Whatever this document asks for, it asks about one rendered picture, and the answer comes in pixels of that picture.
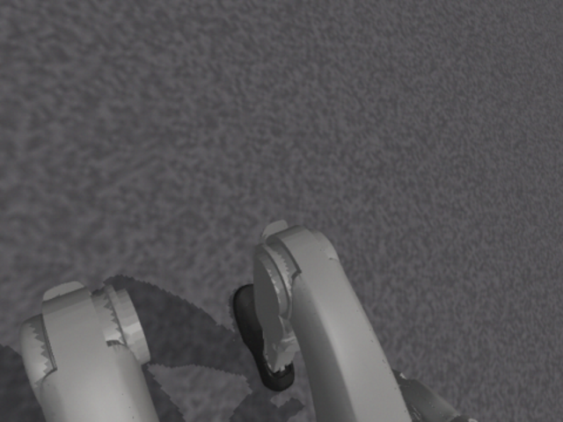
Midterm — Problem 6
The right robot foot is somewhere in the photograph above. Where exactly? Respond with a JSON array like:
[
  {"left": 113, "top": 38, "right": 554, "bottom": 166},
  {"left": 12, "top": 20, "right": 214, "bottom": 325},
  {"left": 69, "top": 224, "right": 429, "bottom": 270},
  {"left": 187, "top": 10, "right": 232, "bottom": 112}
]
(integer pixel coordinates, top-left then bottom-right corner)
[{"left": 233, "top": 284, "right": 295, "bottom": 391}]

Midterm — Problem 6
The right robot hand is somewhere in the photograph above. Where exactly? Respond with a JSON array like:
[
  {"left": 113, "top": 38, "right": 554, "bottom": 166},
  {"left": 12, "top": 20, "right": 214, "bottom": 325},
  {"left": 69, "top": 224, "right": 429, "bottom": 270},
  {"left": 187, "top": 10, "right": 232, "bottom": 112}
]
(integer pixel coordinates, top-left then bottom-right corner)
[{"left": 391, "top": 369, "right": 461, "bottom": 422}]

